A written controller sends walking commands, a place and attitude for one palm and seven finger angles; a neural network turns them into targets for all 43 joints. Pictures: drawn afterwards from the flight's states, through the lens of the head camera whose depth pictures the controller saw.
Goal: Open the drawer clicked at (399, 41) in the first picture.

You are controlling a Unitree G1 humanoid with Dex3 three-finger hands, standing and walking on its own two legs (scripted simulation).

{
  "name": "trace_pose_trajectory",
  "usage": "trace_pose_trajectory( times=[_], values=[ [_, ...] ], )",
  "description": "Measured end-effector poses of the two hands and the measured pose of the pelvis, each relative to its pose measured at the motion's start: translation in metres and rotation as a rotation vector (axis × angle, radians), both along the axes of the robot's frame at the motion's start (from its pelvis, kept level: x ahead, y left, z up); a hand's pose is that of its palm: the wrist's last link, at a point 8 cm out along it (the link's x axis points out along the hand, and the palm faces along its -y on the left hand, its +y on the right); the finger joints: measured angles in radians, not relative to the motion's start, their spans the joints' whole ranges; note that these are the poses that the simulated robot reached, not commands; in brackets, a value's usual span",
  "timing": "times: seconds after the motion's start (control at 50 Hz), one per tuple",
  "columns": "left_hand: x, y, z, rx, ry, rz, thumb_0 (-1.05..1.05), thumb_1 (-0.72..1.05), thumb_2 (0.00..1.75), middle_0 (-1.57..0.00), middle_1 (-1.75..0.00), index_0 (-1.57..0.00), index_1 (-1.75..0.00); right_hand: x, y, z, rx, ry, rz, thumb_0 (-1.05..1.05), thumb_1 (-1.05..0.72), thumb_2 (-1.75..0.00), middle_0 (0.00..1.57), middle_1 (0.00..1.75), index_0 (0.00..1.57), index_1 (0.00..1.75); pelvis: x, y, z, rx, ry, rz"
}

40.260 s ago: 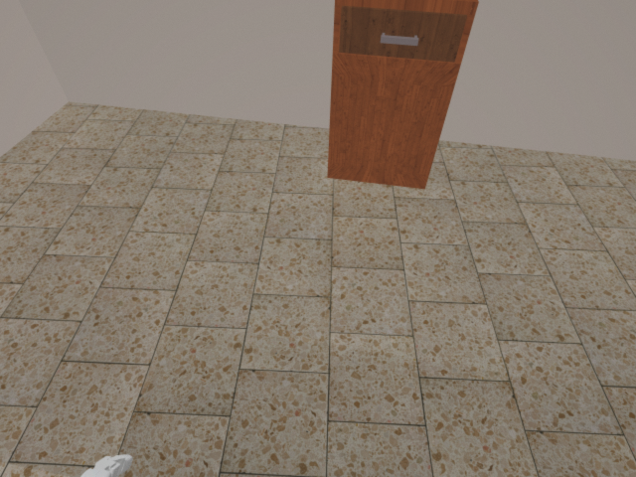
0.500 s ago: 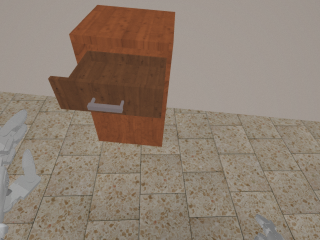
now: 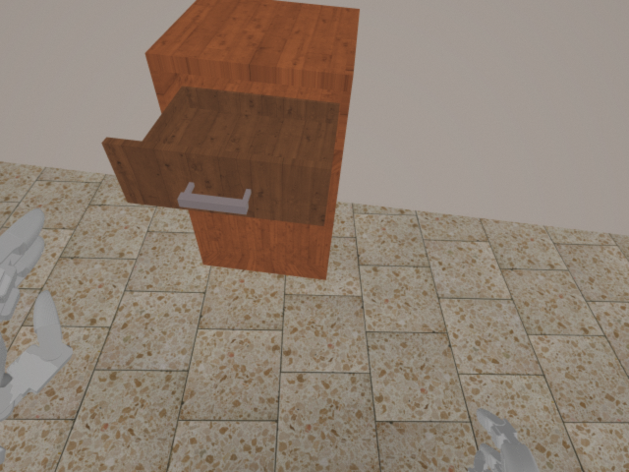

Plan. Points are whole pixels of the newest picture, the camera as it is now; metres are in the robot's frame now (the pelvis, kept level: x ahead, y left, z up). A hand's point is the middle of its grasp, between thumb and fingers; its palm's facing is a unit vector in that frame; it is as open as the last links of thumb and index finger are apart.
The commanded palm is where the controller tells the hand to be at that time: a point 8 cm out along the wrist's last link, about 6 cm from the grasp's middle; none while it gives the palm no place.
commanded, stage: stop stepping back and stand still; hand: left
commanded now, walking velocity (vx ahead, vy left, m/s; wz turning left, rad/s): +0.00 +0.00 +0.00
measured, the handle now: (216, 196) +0.62 +0.23 -0.06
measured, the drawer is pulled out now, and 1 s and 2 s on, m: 0.30 0.30 0.30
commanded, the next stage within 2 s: let the arm hang, fingers relaxed in 0.38 s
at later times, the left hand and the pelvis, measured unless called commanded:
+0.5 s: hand (60, 323) +0.22 +0.26 +0.15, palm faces +0.33 -0.82 -0.47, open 7.4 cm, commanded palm none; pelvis +0.03 +0.01 +0.01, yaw +1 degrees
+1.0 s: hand out of the picture -0.01 +0.22 -0.17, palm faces +0.02 -0.98 -0.21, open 7.2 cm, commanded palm none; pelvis +0.01 +0.02 +0.01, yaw +1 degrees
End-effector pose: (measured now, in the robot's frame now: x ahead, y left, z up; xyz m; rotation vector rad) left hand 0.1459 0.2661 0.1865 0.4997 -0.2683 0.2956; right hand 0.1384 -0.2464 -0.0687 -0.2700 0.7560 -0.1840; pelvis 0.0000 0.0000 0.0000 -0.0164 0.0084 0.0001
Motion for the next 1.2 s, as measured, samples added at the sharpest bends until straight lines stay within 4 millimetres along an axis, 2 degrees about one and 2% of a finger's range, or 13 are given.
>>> trace_pose_trajectory(
  times=[0.14,0.24,0.34,0.48,0.52,0.58,0.64,0.68,0.76,0.86,0.96,1.08,1.2],
  values=[
    [0.023,0.021,0.001,0.037,-0.004,0.021,0.02,0.89,0.9,-0.22,-0.3,-0.21,-0.3,0.027,0.013,0.007,0.022,-0.05,0.002,0.01,-0.91,-0.9,0.2,0.3,0.2,0.3,0.012,0.007,0.001,0.019,0.001,0.01],
    [0.029,0.018,-0.009,0.006,0.075,0.019,0.02,0.89,0.9,-0.21,-0.3,-0.21,-0.3,0.042,0.03,0.003,0.079,-0.058,0.029,0.01,-0.91,-0.9,0.2,0.3,0.2,0.3,0.019,0.009,0.002,0.005,0.004,0.006],
    [0.029,0.014,-0.012,-0.013,0.111,0.012,0.02,0.89,0.9,-0.22,-0.3,-0.21,-0.3,0.049,0.04,-0.001,0.097,-0.036,0.053,0.01,-0.91,-0.9,0.2,0.3,0.2,0.3,0.024,0.01,0.004,0.0,0.007,0.004],
    [0.032,0.026,-0.01,-0.015,0.101,0.059,0.02,0.89,0.9,-0.22,-0.3,-0.21,-0.3,0.053,0.041,-0.001,0.086,-0.013,0.055,0.01,-0.91,-0.9,0.2,0.3,0.2,0.3,0.027,0.013,0.006,-0.001,0.009,0.002],
    [0.041,0.032,-0.036,-0.005,0.18,0.05,0.01,0.89,0.9,-0.21,-0.3,-0.21,-0.3,0.053,0.037,-0.009,0.098,-0.009,0.085,0.01,-0.91,-0.9,0.2,0.3,0.2,0.3,0.025,0.016,0.003,-0.001,0.021,0.015],
    [0.05,0.042,-0.124,-0.122,0.518,0.101,0.01,0.9,0.9,-0.21,-0.3,-0.2,-0.3,0.046,0.029,-0.029,0.105,0.061,0.084,0.01,-0.91,-0.9,0.2,0.3,0.2,0.3,0.022,0.022,-0.001,0.006,0.027,0.017],
    [0.029,0.031,-0.215,-0.259,0.886,0.141,0.01,0.9,0.9,-0.2,-0.3,-0.2,-0.3,0.025,0.023,-0.043,0.102,0.136,0.044,0.01,-0.91,-0.9,0.2,0.3,0.2,0.3,0.02,0.024,-0.004,0.012,0.017,0.011],
    [0.002,0.012,-0.262,-0.337,1.085,0.133,0.01,0.91,0.9,-0.2,-0.3,-0.19,-0.3,0.004,0.02,-0.046,0.092,0.196,0.015,0.01,-0.91,-0.9,0.2,0.3,0.2,0.3,0.019,0.023,-0.005,0.018,0.003,0.007],
    [-0.059,-0.03,-0.319,-0.489,1.366,0.111,0.01,0.91,0.9,-0.2,-0.3,-0.2,-0.3,-0.047,0.018,-0.047,0.058,0.357,-0.032,0.01,-0.91,-0.9,0.2,0.3,0.2,0.3,0.016,0.02,-0.003,0.018,-0.02,0.006],
    [-0.105,-0.019,-0.332,-0.532,1.475,0.212,-0.02,1.0,0.9,-0.21,-0.3,-0.21,-0.3,-0.104,0.022,-0.049,0.048,0.559,-0.063,0.01,-0.91,-0.9,0.2,0.3,0.2,0.3,0.011,0.017,0.003,0.005,-0.022,0.017],
    [-0.146,-0.005,-0.326,-0.51,1.592,0.283,-0.01,0.96,0.9,-0.21,-0.3,-0.2,-0.3,-0.137,0.034,-0.058,0.089,0.652,-0.096,0.01,-0.91,-0.9,0.2,0.3,0.2,0.3,0.009,0.022,0.006,0.001,-0.023,0.015],
    [-0.168,0.003,-0.317,-0.485,1.65,0.343,0.0,0.93,0.9,-0.2,-0.3,-0.2,-0.3,-0.148,0.055,-0.069,0.155,0.67,-0.105,0.0,-0.91,-0.9,0.2,0.3,0.2,0.3,0.009,0.027,0.007,0.008,-0.028,0.007],
    [-0.164,-0.003,-0.316,-0.488,1.636,0.342,0.01,0.92,0.9,-0.2,-0.3,-0.2,-0.3,-0.144,0.071,-0.076,0.203,0.654,-0.1,0.0,-0.91,-0.9,0.2,0.3,0.2,0.3,0.011,0.028,0.007,0.014,-0.034,0.001]
  ],
)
